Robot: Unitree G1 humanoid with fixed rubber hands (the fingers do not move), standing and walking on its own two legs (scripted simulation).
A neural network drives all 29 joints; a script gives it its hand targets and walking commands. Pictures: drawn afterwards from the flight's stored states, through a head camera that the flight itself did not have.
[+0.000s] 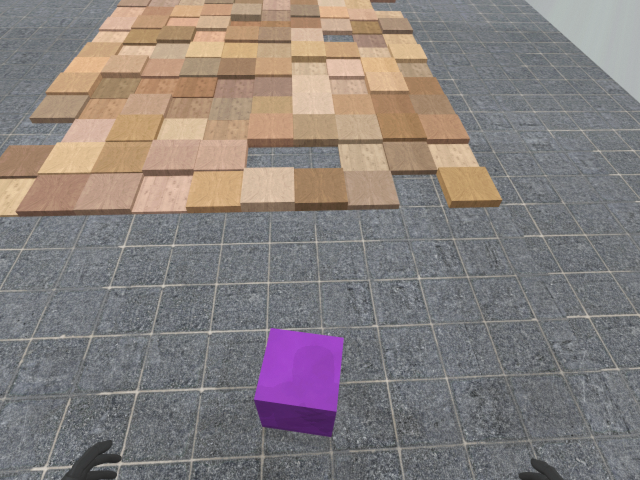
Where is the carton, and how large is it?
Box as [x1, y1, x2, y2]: [254, 328, 343, 436]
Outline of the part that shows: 271,328 254,397 254,401 262,426 330,436 336,411 343,338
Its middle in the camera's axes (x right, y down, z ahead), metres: -0.06 +0.43 +1.12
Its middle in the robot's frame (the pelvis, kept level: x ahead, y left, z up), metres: +0.46 +0.05 -0.66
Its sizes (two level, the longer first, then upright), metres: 0.210 0.200 0.250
